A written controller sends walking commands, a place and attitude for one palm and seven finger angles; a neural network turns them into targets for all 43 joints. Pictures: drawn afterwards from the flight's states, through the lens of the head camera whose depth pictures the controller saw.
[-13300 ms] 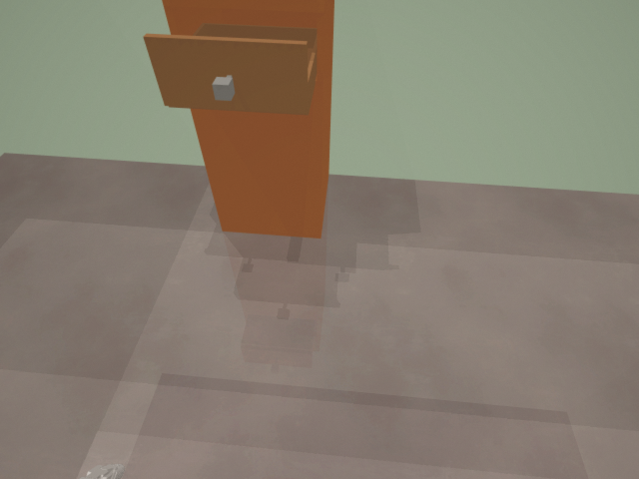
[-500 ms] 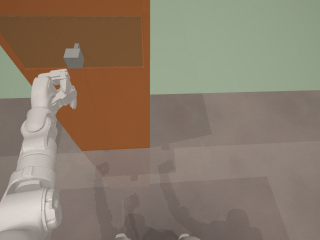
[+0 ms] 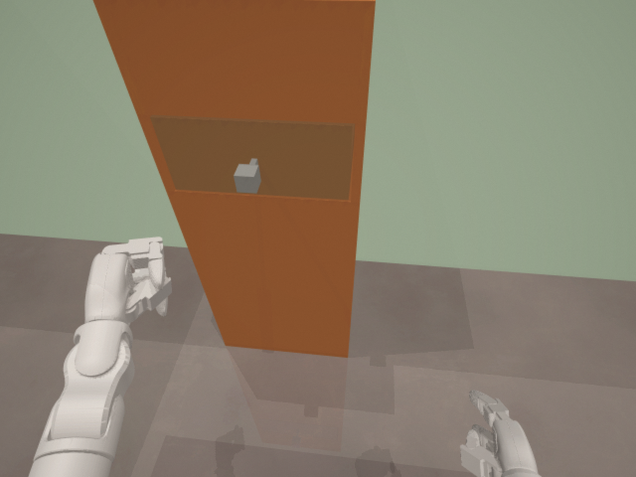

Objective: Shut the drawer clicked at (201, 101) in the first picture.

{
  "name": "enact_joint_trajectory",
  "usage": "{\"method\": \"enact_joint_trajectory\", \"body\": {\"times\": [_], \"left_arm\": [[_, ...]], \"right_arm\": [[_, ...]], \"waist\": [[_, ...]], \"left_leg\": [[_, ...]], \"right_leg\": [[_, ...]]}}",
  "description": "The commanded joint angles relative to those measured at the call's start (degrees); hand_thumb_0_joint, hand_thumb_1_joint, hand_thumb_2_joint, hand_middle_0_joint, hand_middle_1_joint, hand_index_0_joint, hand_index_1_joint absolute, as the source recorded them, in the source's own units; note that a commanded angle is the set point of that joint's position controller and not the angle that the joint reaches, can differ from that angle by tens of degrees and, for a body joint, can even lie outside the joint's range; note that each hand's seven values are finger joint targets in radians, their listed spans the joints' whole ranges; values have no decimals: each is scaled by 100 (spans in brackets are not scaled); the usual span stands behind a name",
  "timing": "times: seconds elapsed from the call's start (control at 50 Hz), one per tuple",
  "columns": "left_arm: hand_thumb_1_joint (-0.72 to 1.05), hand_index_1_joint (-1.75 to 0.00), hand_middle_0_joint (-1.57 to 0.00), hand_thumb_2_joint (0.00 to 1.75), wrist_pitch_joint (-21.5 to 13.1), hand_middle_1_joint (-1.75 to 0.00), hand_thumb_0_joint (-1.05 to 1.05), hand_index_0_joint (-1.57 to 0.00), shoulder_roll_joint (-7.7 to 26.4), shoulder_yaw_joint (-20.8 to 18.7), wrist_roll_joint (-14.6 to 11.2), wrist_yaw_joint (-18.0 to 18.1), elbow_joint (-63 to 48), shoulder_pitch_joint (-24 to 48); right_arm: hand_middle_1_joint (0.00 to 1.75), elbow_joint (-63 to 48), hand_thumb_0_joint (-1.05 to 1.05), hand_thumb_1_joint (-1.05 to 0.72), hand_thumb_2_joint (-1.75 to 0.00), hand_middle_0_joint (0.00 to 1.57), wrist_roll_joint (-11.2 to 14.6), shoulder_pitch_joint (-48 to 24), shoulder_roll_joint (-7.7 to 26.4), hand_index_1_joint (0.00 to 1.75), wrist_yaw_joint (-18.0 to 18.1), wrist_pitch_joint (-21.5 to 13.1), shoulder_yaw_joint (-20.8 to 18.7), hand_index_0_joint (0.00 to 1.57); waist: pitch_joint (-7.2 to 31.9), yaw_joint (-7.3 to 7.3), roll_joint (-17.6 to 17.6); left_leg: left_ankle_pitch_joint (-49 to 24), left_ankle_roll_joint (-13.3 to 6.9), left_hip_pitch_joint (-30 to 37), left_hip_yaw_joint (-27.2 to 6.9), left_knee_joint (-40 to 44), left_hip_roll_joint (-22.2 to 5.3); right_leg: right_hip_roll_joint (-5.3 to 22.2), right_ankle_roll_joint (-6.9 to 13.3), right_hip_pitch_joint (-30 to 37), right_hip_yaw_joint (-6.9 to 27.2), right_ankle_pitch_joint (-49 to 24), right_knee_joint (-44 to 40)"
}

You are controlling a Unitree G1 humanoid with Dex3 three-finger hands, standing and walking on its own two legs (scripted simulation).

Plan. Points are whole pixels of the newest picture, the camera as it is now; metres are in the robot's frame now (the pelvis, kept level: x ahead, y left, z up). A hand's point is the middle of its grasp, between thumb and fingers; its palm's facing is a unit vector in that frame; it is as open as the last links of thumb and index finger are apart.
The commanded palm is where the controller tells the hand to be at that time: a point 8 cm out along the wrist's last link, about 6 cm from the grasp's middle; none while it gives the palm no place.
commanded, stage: draw the hand back to the body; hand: left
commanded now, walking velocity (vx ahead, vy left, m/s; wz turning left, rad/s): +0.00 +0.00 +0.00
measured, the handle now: (250, 172) +0.64 +0.19 +0.03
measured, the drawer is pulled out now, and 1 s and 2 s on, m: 0.00 0.00 0.00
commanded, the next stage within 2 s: step back with the hand held close in 0.60 s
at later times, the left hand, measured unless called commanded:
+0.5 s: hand (59, 376) +0.16 +0.24 +0.17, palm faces +0.42 -0.81 -0.40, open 3.3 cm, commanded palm +0.12 +0.27 +0.18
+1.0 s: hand (69, 359) +0.18 +0.24 +0.16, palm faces +0.30 -0.82 -0.49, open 3.3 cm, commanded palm +0.12 +0.29 +0.18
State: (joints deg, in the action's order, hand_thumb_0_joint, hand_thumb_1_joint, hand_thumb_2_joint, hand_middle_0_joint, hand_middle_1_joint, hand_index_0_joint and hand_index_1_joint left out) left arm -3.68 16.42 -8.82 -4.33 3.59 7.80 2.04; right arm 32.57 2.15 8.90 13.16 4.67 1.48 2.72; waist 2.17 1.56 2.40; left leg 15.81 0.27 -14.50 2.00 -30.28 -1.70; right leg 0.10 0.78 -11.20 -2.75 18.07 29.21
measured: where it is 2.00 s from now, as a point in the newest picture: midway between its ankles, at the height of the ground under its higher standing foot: outside the picture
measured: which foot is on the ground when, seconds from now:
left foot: down 0.00-1.00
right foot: down 0.00-1.00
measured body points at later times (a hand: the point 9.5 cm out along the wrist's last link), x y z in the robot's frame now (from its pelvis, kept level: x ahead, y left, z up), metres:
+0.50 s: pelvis -0.01 -0.01 +0.01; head -0.04 -0.04 +0.46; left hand +0.13 +0.28 +0.19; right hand +0.17 -0.23 -0.08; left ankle +0.00 +0.12 -0.74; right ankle -0.03 -0.11 -0.74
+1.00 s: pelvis -0.02 +0.01 +0.01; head +0.00 -0.01 +0.46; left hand +0.16 +0.28 +0.19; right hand +0.16 -0.23 -0.08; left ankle +0.00 +0.12 -0.74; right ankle -0.03 -0.11 -0.74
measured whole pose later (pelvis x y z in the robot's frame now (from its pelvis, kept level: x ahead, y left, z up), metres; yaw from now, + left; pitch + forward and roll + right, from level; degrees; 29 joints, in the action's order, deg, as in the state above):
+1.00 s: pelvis -0.02 +0.01 +0.01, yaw -1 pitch +0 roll +0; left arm -10.2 21.4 -19.2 -2.8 5.7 -28.9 -34.6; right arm 31.8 0.2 9.9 13.8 4.6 0.7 -0.5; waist -1.5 0.3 3.1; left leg 11.9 -0.5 -13.3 2.9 -25.4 -1.3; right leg 0.3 -0.2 -10.2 -2.0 13.6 23.9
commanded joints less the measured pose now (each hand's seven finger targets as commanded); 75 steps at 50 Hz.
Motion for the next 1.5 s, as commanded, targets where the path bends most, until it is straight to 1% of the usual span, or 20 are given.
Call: {"method": "enact_joint_trajectory", "body": {"times": [0.0, 0.08, 0.2, 0.26, 0.32, 0.4, 0.48, 0.6, 0.7, 0.72, 0.76, 0.78, 0.82, 0.92, 1.0, 1.1, 1.24, 1.36, 1.44, 1.48], "left_arm": [[90, -160, -140, 90, -385, -160, 0, -140, 998, -463, -2, 189, -2036, 989], [90, -160, -140, 90, -389, -160, 0, -140, 965, -590, -12, 184, -2473, -9], [90, -160, -140, 90, -489, -160, 0, -140, 1042, -871, 4, 223, -3499, -914], [90, -160, -140, 90, -550, -160, 0, -140, 1107, -1089, 7, 263, -3850, -1560], [90, -160, -140, 90, -629, -160, 0, -140, 1104, -1187, 20, 272, -4277, -2127], [90, -160, -140, 90, -707, -160, 0, -140, 1180, -1422, 19, 295, -4635, -2935], [90, -160, -140, 90, -709, -160, 0, -140, 987, -1194, 79, 316, -4352, -2515], [90, -160, -140, 90, -758, -160, 0, -140, 1067, -1287, 72, 366, -4329, -2412], [90, -160, -140, 90, -734, -160, 0, -140, 1053, -1300, 79, 348, -4450, -2546], [90, -160, -140, 90, -932, -160, 0, -140, 1715, -1978, 123, 370, -4864, -2168], [90, -160, -140, 90, -934, -160, 0, -140, 1210, -1582, 143, 296, -4340, -3050], [90, -160, -140, 90, -987, -160, 0, -140, 1239, -1588, 149, 282, -4543, -3055], [90, -160, -140, 90, -1017, -160, 0, -140, 1194, -1573, 138, 289, -4579, -3351], [90, -160, -140, 90, -1021, -160, 0, -140, 1393, -1781, 90, 340, -4815, -3667], [90, -160, -140, 90, -1008, -160, 0, -140, 1471, -1885, 65, 389, -4901, -3865], [90, -160, -140, 90, -1065, -160, 0, -140, 1488, -1868, 81, 454, -5057, -3906], [90, -160, -140, 90, -1286, -160, 0, -140, 1467, -1935, 151, 555, -5091, -3869], [90, -160, -140, 90, -1473, -160, 0, -140, 1402, -1870, 225, 616, -5147, -3659], [90, -160, -140, 90, -1558, -160, 0, -140, 1357, -1919, 288, 626, -5178, -3618], [90, -160, -140, 90, -1575, -160, 0, -140, 1441, -2023, 306, 618, -5150, -3609]], "right_arm": [[30, -759, 0, -90, -90, 20, -88, -541, 607, 30, 66, -384, -207, 20], [30, -740, 0, -90, -90, 20, -145, -642, 589, 30, 38, -465, -207, 20], [30, -749, 0, -90, -90, 20, -195, -746, 530, 30, 21, -594, -227, 20], [30, -720, 0, -90, -90, 20, -225, -744, 511, 30, 28, -698, -270, 20], [30, -708, 0, -90, -90, 20, -227, -740, 497, 30, 15, -811, -303, 20], [30, -735, 0, -90, -90, 20, -223, -673, 481, 30, 23, -981, -333, 20], [30, -597, 0, -90, -90, 20, -232, -608, 535, 30, 82, -1075, -380, 20], [30, -574, 0, -90, -90, 20, -254, -642, 498, 30, 149, -1132, -362, 20], [30, -572, 0, -90, -90, 20, -273, -636, 479, 30, 113, -1168, -327, 20], [30, -773, 0, -90, -90, 20, -254, -546, 675, 30, 52, -975, -363, 20], [30, -717, 0, -90, -90, 20, -266, -485, 590, 30, 4, -748, -396, 20], [30, -774, 0, -90, -90, 20, -273, -541, 630, 30, 1, -698, -434, 20], [30, -846, 0, -90, -90, 20, -253, -447, 633, 30, -3, -569, -465, 20], [30, -1053, 0, -90, -90, 20, -200, -426, 616, 30, 28, -352, -535, 20], [30, -1148, 0, -90, -90, 20, -163, -429, 599, 30, 52, -253, -572, 20], [30, -1185, 0, -90, -90, 20, -159, -409, 623, 30, 68, -283, -574, 20], [30, -1146, 0, -90, -90, 20, -172, -338, 643, 30, 89, -481, -576, 20], [30, -1051, 0, -90, -90, 20, -203, -232, 682, 30, 100, -695, -576, 20], [30, -1003, 0, -90, -90, 20, -235, -232, 700, 30, 127, -858, -570, 20], [30, -1003, 0, -90, -90, 20, -225, -259, 688, 30, 131, -920, -583, 20]], "waist": [[730, -36, 98], [413, 54, -50], [216, 116, 190], [112, 164, -43], [5, 186, 167], [-151, 230, 108], [-546, 101, -139], [-303, 196, -74], [-245, 237, 155], [-622, 2, -11], [-429, -45, -386], [-328, -48, -96], [63, -80, 113], [679, -80, -8], [797, -80, -39], [622, -96, 105], [238, -160, 104], [29, -200, 198], [75, -167, 629], [118, -141, 618]], "left_leg": [[-1227, -184, 1079, -54, 735, 91], [-1212, -176, 1093, -51, 915, 94], [-1025, -167, 1177, -43, 1027, 106], [-1037, -185, 1180, -15, 984, 105], [-982, -179, 1172, -3, 964, 110], [-892, -175, 1085, -10, 936, 98], [-614, -210, 1135, 25, 936, 106], [-562, -239, 1205, -4, 963, 121], [-921, -193, 1176, -30, 957, 115], [-687, -291, 686, -99, 724, -3], [-922, -273, 652, -123, 527, -4], [-1106, -253, 668, -95, 545, 3], [-1627, -247, 721, -111, 625, -97], [-2798, -226, 809, -154, 579, -233], [-2944, -218, 637, -172, 563, -282], [-2062, -240, 74, -276, 707, -326], [304, -336, -1067, -484, 986, -345], [1283, -364, -1398, -665, 983, -394], [1911, -490, -2113, -986, 1506, -674], [2056, -528, -2352, -1067, 1569, -735]], "right_leg": [[-77, 40, 222, 91, -1496, -798], [-82, 27, 401, 81, -1455, -1009], [-47, 9, 475, 114, -1165, -1188], [-50, -21, 419, 106, -1158, -1254], [-28, -22, 381, 121, -1046, -1299], [-27, -35, 328, 124, -937, -1315], [-48, -74, -57, 143, -550, -1537], [23, -57, 141, 172, -428, -1450], [4, -23, 345, 151, -908, -1321], [272, -38, -258, 627, -1109, -1605], [426, -39, -273, 571, -1365, -1537], [421, -42, -244, 512, -1619, -1433], [373, -80, 0, 364, -2011, -1095], [265, -163, 287, 195, -2778, -604], [248, -189, 323, 185, -2921, -386], [218, -192, 237, 248, -2196, -317], [190, -152, 256, 435, -958, -365], [144, -126, -82, 514, 172, -499], [-129, -174, 511, 372, 32, 185], [-214, -180, 722, 394, -182, 438]]}}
